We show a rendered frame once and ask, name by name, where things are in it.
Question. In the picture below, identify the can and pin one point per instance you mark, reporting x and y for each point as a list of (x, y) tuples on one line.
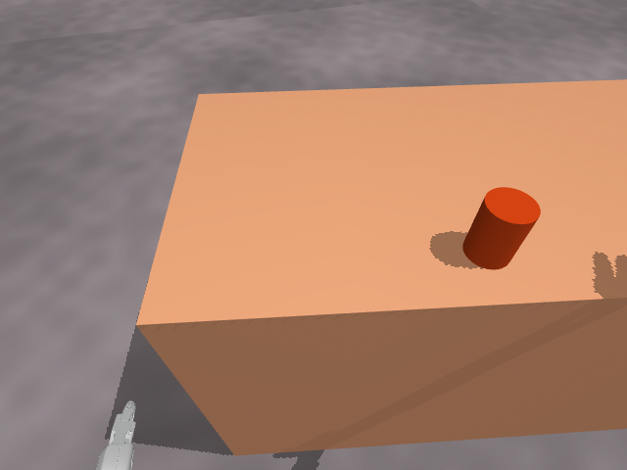
[(502, 223)]

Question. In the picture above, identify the left robot hand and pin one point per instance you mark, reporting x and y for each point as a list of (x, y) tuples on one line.
[(118, 454)]

